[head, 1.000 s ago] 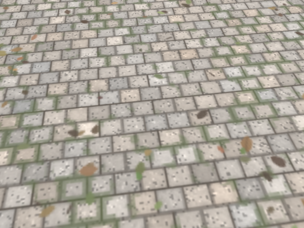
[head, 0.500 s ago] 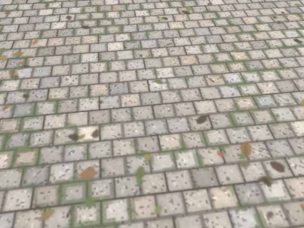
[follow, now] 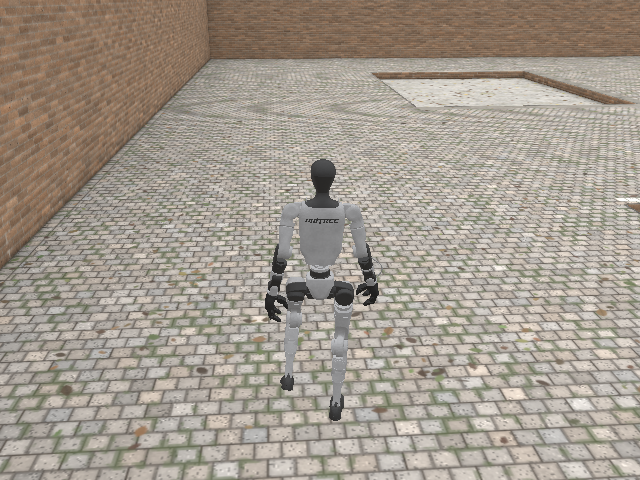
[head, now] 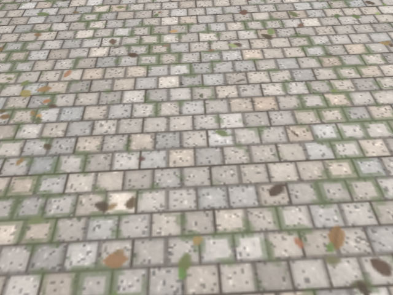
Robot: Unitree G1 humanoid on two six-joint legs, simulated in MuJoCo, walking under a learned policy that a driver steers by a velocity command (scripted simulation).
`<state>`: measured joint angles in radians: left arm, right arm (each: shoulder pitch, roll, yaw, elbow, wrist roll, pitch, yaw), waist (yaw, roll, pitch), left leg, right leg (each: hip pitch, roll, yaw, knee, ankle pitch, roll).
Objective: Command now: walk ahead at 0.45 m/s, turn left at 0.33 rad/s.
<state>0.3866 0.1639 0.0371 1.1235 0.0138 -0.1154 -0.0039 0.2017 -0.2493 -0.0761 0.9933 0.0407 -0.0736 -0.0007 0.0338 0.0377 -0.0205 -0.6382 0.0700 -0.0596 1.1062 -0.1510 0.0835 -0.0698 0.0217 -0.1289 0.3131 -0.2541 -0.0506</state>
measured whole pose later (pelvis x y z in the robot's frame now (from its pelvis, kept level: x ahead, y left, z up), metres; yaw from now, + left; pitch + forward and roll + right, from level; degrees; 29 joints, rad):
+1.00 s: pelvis +0.57 +0.09 +0.00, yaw +22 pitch +2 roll -1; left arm 0.26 0.25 0.05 0.84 0.01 -0.11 -0.03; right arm 0.25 -0.27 -0.06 0.82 0.01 -0.07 0.00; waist 0.01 0.03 0.02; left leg -0.53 0.05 -0.05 1.12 -0.33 0.04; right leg -0.25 0.06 -0.04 0.37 -0.15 -0.06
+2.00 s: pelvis +0.74 +0.17 -0.02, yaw +19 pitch +0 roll +0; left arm 0.24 0.24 0.05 0.93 -0.01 0.00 0.04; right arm 0.13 -0.25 -0.08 0.98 0.00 0.02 -0.06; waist 0.02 -0.01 0.04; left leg -0.33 0.03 0.04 0.58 -0.24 -0.01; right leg -0.24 0.00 0.03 0.59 -0.35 0.01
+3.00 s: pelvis +0.78 +0.10 -0.01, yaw +0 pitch +1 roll +0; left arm 0.22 0.26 0.07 0.82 -0.02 -0.05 0.00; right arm 0.28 -0.26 -0.07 1.00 0.03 -0.04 -0.02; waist -0.02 0.01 -0.01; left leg -0.17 0.05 -0.03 0.46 -0.31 -0.03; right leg -0.25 0.03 -0.03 0.54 -0.34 -0.08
